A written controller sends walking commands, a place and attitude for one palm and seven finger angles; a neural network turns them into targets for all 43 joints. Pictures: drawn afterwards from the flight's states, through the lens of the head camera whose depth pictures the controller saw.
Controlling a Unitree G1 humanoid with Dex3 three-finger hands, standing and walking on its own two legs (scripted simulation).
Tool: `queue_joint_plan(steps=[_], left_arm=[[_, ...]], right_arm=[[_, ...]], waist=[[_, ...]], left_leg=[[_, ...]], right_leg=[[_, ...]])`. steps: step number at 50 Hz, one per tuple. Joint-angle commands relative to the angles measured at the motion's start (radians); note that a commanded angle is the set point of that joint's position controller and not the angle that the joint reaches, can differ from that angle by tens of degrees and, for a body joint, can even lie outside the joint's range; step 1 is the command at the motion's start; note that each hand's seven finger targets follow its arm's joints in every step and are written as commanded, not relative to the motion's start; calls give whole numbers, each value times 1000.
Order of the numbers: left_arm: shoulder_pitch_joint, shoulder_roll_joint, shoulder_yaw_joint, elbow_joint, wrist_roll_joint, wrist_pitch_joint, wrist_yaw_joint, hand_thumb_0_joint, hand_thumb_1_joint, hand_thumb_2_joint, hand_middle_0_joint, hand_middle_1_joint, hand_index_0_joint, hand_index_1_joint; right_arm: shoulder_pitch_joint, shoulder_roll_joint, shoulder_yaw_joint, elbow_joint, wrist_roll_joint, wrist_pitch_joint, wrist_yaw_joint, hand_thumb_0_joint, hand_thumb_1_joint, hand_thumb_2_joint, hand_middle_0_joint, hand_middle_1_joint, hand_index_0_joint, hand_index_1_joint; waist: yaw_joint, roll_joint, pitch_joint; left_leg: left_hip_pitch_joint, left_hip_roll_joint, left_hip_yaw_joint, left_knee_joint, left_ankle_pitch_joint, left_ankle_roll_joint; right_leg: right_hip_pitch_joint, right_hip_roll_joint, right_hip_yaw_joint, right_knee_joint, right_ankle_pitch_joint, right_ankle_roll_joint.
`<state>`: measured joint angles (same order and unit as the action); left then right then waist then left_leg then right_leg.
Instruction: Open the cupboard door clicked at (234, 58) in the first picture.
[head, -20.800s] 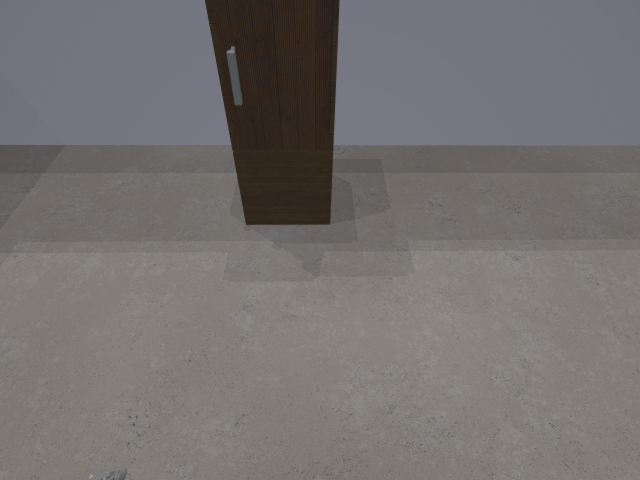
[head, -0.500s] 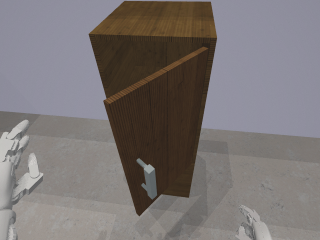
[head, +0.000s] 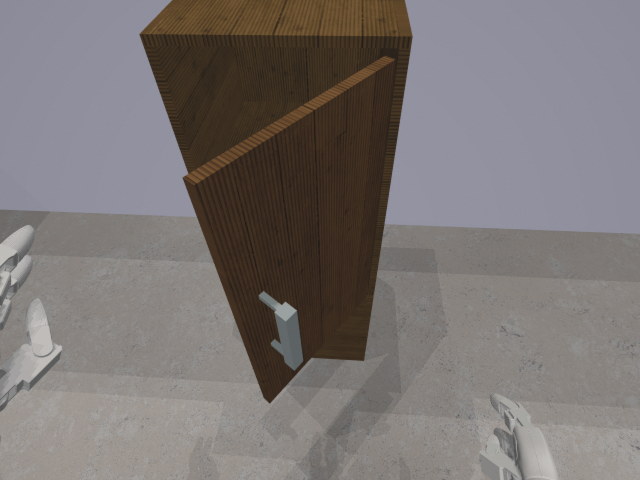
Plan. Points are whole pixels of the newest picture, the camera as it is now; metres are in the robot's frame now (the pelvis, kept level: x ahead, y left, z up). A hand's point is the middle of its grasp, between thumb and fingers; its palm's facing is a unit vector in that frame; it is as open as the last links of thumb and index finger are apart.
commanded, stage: step back with the hand held close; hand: left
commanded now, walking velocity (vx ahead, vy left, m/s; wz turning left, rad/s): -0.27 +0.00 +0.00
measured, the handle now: (280, 331) +0.34 +0.09 -0.07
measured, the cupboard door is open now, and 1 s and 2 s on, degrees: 54 54 54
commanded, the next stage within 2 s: stop stepping back and stand still in 1.14 s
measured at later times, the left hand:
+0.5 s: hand out of the picture +0.14 +0.28 +0.15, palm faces +0.46 -0.74 -0.49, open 7.5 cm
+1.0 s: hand out of the picture +0.10 +0.24 +0.15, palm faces +0.31 -0.80 -0.51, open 7.5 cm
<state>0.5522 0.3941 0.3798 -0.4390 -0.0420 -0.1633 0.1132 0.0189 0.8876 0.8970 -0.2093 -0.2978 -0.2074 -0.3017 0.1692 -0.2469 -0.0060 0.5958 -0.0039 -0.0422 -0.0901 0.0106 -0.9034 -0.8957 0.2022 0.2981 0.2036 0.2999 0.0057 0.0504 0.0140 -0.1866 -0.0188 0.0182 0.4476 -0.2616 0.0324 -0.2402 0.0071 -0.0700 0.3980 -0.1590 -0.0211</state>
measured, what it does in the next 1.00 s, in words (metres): walks backwards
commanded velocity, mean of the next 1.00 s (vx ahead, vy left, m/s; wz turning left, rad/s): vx -0.34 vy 0.00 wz -0.01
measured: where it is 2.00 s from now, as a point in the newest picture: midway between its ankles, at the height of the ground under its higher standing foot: outside the picture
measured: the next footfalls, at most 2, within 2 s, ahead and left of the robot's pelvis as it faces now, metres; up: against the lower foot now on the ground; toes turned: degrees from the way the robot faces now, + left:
right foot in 1.02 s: -0.21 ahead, -0.15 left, +0.00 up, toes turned -1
left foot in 1.24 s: -0.13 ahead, +0.05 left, +0.00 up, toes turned +1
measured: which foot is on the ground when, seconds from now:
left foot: down 0.00-1.00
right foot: down 0.00-0.64, up 0.66-1.00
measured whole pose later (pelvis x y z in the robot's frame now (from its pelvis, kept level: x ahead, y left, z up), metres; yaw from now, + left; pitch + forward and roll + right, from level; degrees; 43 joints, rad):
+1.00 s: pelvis -0.12 -0.01 +0.00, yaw -2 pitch +5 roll -1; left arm 0.54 0.48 0.43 -0.58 -0.07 -0.16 0.12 0.02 0.89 0.90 -0.21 -0.30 -0.20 -0.30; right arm 0.07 -0.15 0.03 0.61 -0.04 -0.11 -0.03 0.01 -0.90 -0.90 0.20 0.30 0.21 0.30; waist 0.03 -0.03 0.03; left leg -0.44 0.02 0.03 0.35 0.00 0.02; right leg -0.18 0.04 0.02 0.54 -0.38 0.00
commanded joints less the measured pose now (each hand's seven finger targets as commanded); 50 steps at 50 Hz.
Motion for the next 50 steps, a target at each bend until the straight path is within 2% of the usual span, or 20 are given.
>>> queue_joint_plan(steps=[1,7,12,15,19,22,25,27,29,30,31,32,33,35,37,41,45,48,49,50], left_arm=[[-7,196,162,-218,-7,-59,35,0,900,900,-200,-300,-200,-300],[-19,195,155,-234,6,-69,45,0,900,900,-200,-300,-200,-300],[-35,190,160,-247,29,-85,56,0,900,900,-200,-300,-200,-300],[-53,198,177,-272,45,-94,61,0,900,900,-200,-300,-200,-300],[-76,183,178,-292,58,-104,65,0,900,900,-200,-300,-200,-300],[-88,189,178,-294,52,-109,62,0,900,900,-200,-300,-200,-300],[-74,201,179,-290,31,-116,65,0,900,900,-200,-300,-200,-300],[-65,204,169,-308,18,-121,75,0,900,900,-200,-300,-200,-300],[-31,223,192,-323,10,-125,81,0,900,900,-200,-300,-200,-300],[-9,232,206,-319,11,-126,82,0,900,900,-200,-300,-200,-300],[3,232,216,-337,17,-133,81,0,900,900,-200,-300,-200,-300],[-10,224,227,-355,33,-139,76,0,900,900,-200,-300,-200,-300],[-31,217,222,-370,45,-138,78,0,900,900,-200,-300,-200,-300],[-38,236,230,-350,36,-132,79,0,900,900,-200,-300,-200,-300],[40,190,191,-301,18,-126,71,0,900,900,-200,-300,-200,-300],[-15,174,117,-328,2,-97,51,0,900,900,-200,-300,-200,-300],[-4,220,153,-352,-13,-71,40,0,900,900,-200,-300,-200,-300],[33,250,201,-379,-38,-64,32,0,900,900,-200,-300,-200,-300],[50,265,221,-391,-46,-68,27,0,900,900,-200,-300,-200,-300],[77,292,248,-394,-45,-73,23,0,900,900,-200,-300,-200,-300]], right_arm=[[-108,-104,-44,-176,8,-29,-13,0,-900,-900,200,300,200,300],[-99,-114,-47,-185,8,-31,-15,0,-900,-900,200,300,200,300],[-89,-124,-47,-198,0,-41,-17,0,-900,-900,200,300,200,300],[-84,-128,-48,-204,-6,-50,-19,0,-900,-900,200,300,200,300],[-61,-124,-51,-204,-9,-65,-14,0,-900,-900,200,300,200,300],[-52,-119,-50,-199,-9,-71,-8,0,-900,-900,200,300,200,300],[-39,-109,-54,-176,-3,-71,1,0,-900,-900,200,300,200,300],[-38,-97,-48,-153,-3,-69,6,0,-900,-900,200,300,200,300],[-52,-100,-46,-151,-2,-64,2,0,-900,-900,200,300,200,300],[-72,-108,-47,-154,-1,-63,-6,0,-900,-900,200,300,200,300],[-83,-114,-43,-164,-6,-68,-11,0,-900,-900,200,300,200,300],[-96,-130,-46,-173,-13,-75,-13,0,-900,-900,200,300,200,300],[-80,-110,-49,-169,-38,-80,-16,0,-900,-900,200,300,200,300],[-71,-93,-60,-155,-37,-101,-12,0,-900,-900,200,300,200,300],[-45,-85,-59,-119,-29,-121,7,0,-900,-900,200,300,200,300],[-45,-91,-45,-71,-33,-136,32,0,-900,-900,200,300,200,300],[-70,-98,-47,-77,-37,-121,43,0,-900,-900,200,300,200,300],[-108,-95,-45,-104,-31,-98,52,0,-900,-900,200,300,200,300],[-125,-95,-43,-119,-28,-87,55,0,-900,-900,200,300,200,300],[-136,-96,-43,-136,-23,-72,55,0,-900,-900,200,300,200,300]], waist=[[5,-18,-171],[4,-19,-114],[2,9,-70],[4,41,-67],[0,59,-72],[-9,-21,-58],[-16,-123,-77],[-22,-136,-100],[-17,-79,-104],[-14,4,-86],[-7,93,-86],[-2,222,-92],[-2,218,-86],[0,96,-125],[9,103,-162],[-1,138,-199],[12,169,-291],[28,133,-321],[34,116,-316],[33,77,-308]], left_leg=[[-60,74,-79,-35,345,-16],[-169,87,-109,-71,105,8],[-352,115,-153,-130,-161,43],[-462,140,-190,-169,-285,64],[-553,157,-200,-162,-332,79],[-502,107,-164,-60,-313,59],[-273,29,-90,155,-203,11],[-142,14,-60,239,-128,-6],[-143,36,-95,122,-120,-1],[-192,73,-146,19,-143,13],[-340,151,-234,-129,-216,44],[-539,261,-374,-294,-342,89],[-545,310,-453,-335,-253,109],[-320,316,-389,-206,85,134],[-71,269,-292,-136,352,111],[159,263,-258,-109,704,89],[234,255,-213,-114,733,90],[156,248,-176,-125,594,80],[108,234,-152,-104,527,64],[54,190,-107,-49,445,34]], right_leg=[[141,-92,95,21,310,-5],[93,-81,120,16,90,2],[151,-59,130,70,-24,11],[216,-34,123,141,-26,17],[275,-20,131,235,45,18],[179,-69,196,140,-9,-2],[-67,-180,299,-53,-176,-65],[-185,-232,275,-94,-191,-89],[-176,-183,193,-34,-154,-62],[-147,-127,156,21,-162,-35],[-8,-44,110,146,-155,4],[184,48,67,384,-92,33],[172,79,86,526,-151,30],[0,64,133,570,-270,19],[-108,40,109,442,-313,17],[-148,43,88,279,-281,25],[-93,54,80,212,-263,24],[6,44,67,108,-212,17],[42,28,66,19,-148,12],[69,-7,86,-62,25,3]])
